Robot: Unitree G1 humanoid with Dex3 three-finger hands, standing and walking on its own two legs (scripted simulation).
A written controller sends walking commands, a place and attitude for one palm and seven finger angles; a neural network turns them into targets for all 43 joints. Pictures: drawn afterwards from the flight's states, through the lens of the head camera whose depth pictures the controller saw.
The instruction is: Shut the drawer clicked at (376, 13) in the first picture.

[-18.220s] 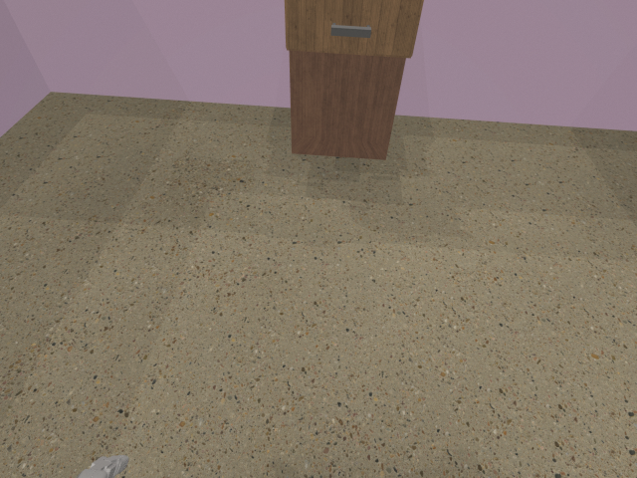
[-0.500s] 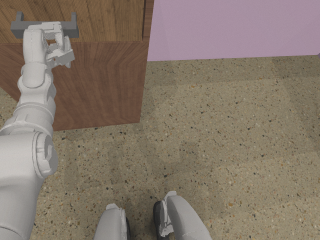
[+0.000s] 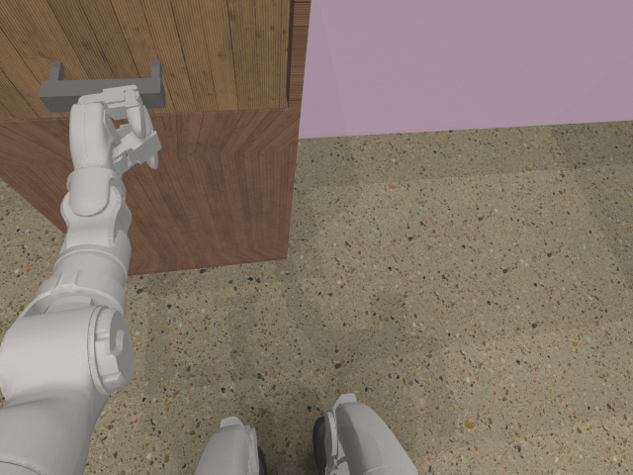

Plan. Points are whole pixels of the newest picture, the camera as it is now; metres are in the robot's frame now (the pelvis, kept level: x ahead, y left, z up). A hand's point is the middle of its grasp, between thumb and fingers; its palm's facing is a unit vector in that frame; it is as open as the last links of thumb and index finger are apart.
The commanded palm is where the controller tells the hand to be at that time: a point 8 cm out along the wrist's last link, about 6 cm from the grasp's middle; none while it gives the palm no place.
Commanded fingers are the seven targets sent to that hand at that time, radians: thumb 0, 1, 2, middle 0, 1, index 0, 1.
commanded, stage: pull the fist back off the drawer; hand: left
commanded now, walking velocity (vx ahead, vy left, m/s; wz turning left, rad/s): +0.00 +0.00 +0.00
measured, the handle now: (107, 81) +0.60 +0.20 +0.06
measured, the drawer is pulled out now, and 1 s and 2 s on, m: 0.00 0.00 0.00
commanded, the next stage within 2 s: draw the hand back to the body in 0.02 s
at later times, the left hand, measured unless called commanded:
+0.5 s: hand (81, 184) +0.42 +0.19 +0.11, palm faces +0.07 -1.00 -0.02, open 3.3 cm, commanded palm +0.38 +0.23 +0.13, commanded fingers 0.00 0.90 0.90 -1.40 -1.60 -1.40 -1.60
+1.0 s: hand out of the picture +0.29 +0.22 +0.19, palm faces +0.29 -0.91 -0.28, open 3.3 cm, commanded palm +0.24 +0.26 +0.21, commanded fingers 0.00 0.90 0.90 -1.40 -1.60 -1.40 -1.60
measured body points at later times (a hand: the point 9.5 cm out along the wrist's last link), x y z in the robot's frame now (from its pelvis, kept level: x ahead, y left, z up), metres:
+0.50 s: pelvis +0.05 +0.00 +0.05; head +0.11 +0.00 +0.49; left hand +0.41 +0.24 +0.12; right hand +0.15 -0.25 -0.06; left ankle +0.00 +0.09 -0.65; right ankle +0.04 -0.11 -0.65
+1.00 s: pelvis +0.04 +0.00 +0.08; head +0.03 -0.02 +0.53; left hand +0.27 +0.27 +0.21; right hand +0.23 -0.21 +0.00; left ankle +0.00 +0.09 -0.65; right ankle +0.04 -0.11 -0.65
